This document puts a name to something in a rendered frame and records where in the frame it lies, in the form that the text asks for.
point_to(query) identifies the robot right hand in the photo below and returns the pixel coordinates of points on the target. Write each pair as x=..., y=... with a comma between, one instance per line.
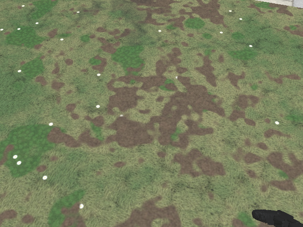
x=277, y=218

